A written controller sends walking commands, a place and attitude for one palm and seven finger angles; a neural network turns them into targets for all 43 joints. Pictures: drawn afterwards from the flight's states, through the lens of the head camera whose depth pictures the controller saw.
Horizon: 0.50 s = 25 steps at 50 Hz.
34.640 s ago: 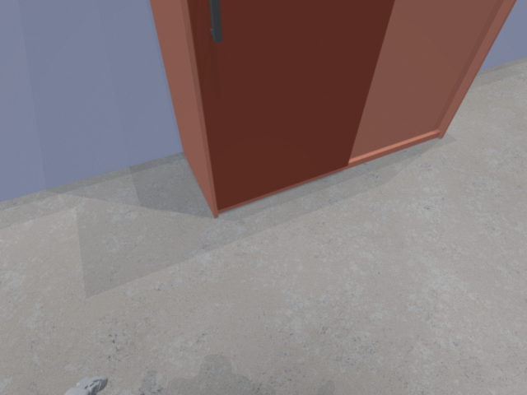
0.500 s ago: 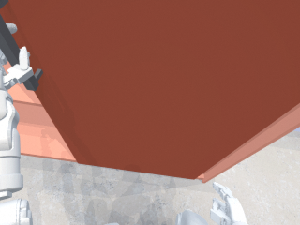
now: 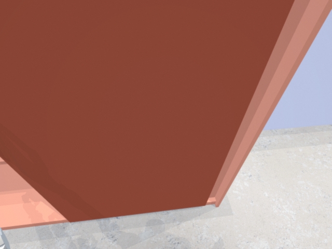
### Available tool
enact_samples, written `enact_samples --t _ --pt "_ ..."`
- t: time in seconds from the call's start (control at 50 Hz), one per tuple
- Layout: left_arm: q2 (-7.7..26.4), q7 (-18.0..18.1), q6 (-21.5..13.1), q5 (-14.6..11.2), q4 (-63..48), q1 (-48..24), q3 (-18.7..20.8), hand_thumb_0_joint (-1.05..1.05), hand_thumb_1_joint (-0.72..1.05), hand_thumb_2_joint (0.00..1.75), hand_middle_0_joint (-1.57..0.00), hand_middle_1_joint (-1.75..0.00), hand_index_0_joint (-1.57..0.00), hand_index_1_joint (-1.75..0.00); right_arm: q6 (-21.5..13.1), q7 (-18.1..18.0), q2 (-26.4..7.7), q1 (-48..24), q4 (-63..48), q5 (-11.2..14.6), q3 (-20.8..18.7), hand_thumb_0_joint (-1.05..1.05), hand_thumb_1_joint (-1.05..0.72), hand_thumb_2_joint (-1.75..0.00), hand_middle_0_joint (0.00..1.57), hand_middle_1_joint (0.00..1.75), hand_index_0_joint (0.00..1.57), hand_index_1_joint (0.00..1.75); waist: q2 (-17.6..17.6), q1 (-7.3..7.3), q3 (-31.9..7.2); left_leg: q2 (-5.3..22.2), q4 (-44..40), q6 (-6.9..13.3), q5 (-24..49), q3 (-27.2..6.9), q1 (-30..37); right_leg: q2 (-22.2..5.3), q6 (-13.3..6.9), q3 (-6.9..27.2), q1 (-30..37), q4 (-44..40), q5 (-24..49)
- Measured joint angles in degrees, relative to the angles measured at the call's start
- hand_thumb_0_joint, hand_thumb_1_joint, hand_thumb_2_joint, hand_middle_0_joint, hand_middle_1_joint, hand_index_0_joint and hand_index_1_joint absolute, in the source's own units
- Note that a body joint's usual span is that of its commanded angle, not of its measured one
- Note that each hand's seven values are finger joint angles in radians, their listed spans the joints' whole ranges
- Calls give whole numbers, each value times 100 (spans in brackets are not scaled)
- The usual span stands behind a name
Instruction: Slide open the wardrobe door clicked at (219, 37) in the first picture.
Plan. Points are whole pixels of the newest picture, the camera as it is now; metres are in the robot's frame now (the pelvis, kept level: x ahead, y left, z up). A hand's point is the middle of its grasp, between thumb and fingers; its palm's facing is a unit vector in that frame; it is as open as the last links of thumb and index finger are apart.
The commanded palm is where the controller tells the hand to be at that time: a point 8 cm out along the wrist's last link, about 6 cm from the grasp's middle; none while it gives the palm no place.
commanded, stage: stop walking and hold the door there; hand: left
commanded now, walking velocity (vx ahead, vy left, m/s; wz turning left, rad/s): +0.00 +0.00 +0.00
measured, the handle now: out of the picture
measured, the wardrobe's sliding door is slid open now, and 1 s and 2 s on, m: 0.67 0.67 0.67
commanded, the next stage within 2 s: loosen the grip on the handle in 1.98 s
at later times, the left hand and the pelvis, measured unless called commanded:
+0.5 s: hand out of the picture +0.33 +0.43 +0.20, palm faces +0.70 -0.69 -0.19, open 6.7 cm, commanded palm +0.28 +0.45 +0.16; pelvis -0.03 +0.02 +0.01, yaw -2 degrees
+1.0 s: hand out of the picture +0.33 +0.44 +0.18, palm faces +0.59 -0.77 -0.25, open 5.8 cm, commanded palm +0.28 +0.46 +0.16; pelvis -0.04 +0.07 -0.01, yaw +4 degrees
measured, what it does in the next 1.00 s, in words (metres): steps on the spot: left foot, then right foot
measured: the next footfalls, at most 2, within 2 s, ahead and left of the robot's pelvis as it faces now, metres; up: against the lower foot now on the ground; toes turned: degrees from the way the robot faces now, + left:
left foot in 0.02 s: +0.06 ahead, +0.13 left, +0.00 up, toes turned +3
right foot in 0.20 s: +0.05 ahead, -0.11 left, +0.00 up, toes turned -4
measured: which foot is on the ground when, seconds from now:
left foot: up 0.00-0.00, down 0.02-0.76, up 0.78-0.96, down 0.98-1.00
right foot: down 0.00-0.08, up 0.10-0.18, down 0.20-0.98, up 1.00-1.00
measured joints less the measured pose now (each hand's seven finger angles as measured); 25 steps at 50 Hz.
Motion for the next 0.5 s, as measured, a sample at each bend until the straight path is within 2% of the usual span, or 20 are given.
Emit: enact_samples --t 0.04,0.08,0.14,0.2,0.24,0.32,0.5 --pt "28 2 -31 14 -29 -5 -103 -7 63 86 -41 -135 -19 -125 50 -20 71 47 49 -6 -13 1 -91 -90 20 30 20 30 -119 -19 -24 -48 -417 -35 470 57 206 -40 58 39 18 33 12" --pt "50 30 -21 9 13 27 -199 -7 63 85 -40 -136 -19 -125 110 -29 180 115 11 26 21 1 -91 -90 20 30 20 30 -223 1 -92 -84 -583 -19 522 157 332 -68 248 149 59 18 -146" --pt "74 -1 19 20 220 0 -281 -7 64 83 -40 -135 -20 -126 159 -28 339 205 -98 -7 79 1 -91 -90 20 30 20 30 -171 -60 -238 -65 -753 18 595 161 344 -89 435 296 73 305 -728" --pt "141 -12 99 -7 430 -120 -385 -6 65 82 -39 -133 -19 -128 199 -24 499 229 -186 4 170 1 -91 -90 20 30 20 30 -111 -55 -328 -60 -716 20 634 158 197 -217 514 434 387 74 -606" --pt "188 9 94 -12 579 -217 -377 -6 65 81 -38 -132 -19 -129 223 -9 588 119 -179 -1 225 1 -90 -90 20 30 21 30 -25 -1 -281 27 -626 -6 619 202 96 -184 472 412 415 -174 -186" --pt "246 33 94 18 917 -475 -379 -6 67 80 -36 -129 -17 -130 237 19 658 -21 -196 5 289 1 -90 -90 20 30 21 30 100 -29 -174 71 -622 -25 707 175 -11 -139 406 380 347 -231 -120" --pt "269 -67 -136 0 1556 -687 -496 -6 66 81 -36 -129 -19 -132 263 -57 390 89 -96 26 202 1 -90 -90 20 30 21 30 203 0 -331 -2 -669 55 748 253 -82 -213 482 454 227 -208 -104"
